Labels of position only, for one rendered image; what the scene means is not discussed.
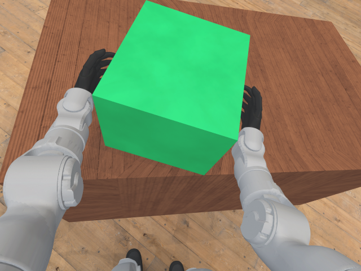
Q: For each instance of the left robot foot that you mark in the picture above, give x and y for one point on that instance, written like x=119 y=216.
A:
x=135 y=255

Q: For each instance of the robot right upper arm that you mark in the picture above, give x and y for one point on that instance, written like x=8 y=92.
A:
x=280 y=236

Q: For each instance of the left robot hand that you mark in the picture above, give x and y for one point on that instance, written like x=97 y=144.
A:
x=89 y=76

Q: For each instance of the robot left upper arm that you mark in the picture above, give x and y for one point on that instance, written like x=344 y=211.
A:
x=39 y=190

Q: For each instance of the carton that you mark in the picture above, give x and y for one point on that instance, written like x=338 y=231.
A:
x=173 y=91

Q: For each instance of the left robot shin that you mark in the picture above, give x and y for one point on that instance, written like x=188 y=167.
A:
x=125 y=260

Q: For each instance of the right robot forearm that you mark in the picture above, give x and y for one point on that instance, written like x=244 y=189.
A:
x=253 y=177

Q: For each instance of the left robot forearm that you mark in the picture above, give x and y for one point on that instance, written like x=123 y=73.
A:
x=69 y=132

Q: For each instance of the pedestal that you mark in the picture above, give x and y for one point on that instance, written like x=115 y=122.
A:
x=309 y=81

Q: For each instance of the right robot hand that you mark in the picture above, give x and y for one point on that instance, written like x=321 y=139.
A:
x=252 y=115

